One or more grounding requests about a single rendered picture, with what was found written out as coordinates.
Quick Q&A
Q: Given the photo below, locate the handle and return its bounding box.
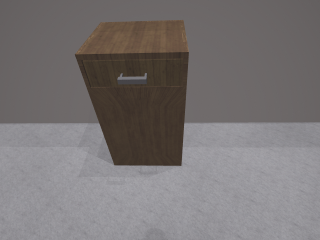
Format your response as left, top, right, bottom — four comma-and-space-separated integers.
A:
117, 73, 147, 85

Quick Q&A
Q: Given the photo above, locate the drawer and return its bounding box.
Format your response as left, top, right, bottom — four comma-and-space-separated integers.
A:
82, 58, 183, 87

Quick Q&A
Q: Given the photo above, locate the cabinet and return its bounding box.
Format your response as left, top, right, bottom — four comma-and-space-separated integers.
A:
75, 20, 189, 166

